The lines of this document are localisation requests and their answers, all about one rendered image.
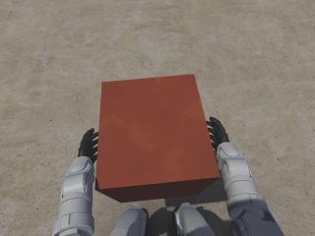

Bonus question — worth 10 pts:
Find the robot right upper arm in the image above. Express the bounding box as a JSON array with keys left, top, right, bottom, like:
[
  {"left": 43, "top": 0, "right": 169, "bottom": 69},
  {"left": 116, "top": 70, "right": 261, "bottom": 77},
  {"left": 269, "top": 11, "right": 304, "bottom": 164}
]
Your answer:
[{"left": 227, "top": 216, "right": 284, "bottom": 236}]

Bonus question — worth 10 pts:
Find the left robot forearm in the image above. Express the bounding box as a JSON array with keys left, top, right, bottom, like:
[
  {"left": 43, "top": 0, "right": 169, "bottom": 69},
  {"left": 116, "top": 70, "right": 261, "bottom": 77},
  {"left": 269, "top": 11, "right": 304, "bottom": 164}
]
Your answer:
[{"left": 51, "top": 156, "right": 95, "bottom": 236}]

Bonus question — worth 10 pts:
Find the carton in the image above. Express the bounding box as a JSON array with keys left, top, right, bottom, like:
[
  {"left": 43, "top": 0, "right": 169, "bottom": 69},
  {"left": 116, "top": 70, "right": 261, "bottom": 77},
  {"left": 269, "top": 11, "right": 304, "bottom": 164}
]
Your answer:
[{"left": 94, "top": 74, "right": 220, "bottom": 204}]

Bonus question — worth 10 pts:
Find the robot right hand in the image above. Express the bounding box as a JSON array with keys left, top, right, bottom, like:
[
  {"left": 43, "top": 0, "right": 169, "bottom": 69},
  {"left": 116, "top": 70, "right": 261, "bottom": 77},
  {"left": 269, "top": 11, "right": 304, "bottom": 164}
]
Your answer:
[{"left": 206, "top": 116, "right": 229, "bottom": 151}]

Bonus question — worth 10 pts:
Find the robot left thigh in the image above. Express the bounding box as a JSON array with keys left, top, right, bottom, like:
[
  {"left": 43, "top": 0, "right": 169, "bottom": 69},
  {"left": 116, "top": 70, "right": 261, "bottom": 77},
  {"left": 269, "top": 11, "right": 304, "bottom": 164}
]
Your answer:
[{"left": 109, "top": 208, "right": 147, "bottom": 236}]

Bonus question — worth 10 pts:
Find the robot left hand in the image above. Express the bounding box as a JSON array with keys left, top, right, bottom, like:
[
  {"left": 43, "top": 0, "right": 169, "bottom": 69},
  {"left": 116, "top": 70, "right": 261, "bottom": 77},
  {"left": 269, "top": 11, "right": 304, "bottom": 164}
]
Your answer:
[{"left": 78, "top": 128, "right": 98, "bottom": 164}]

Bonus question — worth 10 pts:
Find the robot thigh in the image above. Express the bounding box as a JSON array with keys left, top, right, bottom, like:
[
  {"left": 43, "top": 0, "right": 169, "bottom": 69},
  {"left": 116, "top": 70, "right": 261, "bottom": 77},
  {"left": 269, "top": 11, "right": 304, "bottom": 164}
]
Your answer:
[
  {"left": 109, "top": 208, "right": 147, "bottom": 236},
  {"left": 174, "top": 206, "right": 216, "bottom": 236}
]

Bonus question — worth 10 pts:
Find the right robot forearm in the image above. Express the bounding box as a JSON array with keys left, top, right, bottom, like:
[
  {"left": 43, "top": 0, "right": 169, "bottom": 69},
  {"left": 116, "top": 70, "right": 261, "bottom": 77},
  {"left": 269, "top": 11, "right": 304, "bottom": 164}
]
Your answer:
[{"left": 216, "top": 142, "right": 284, "bottom": 236}]

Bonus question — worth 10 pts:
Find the robot right thigh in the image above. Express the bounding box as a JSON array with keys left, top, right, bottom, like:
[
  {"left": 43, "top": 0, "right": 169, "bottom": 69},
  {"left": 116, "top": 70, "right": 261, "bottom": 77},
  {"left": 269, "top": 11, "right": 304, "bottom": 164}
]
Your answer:
[{"left": 174, "top": 206, "right": 216, "bottom": 236}]

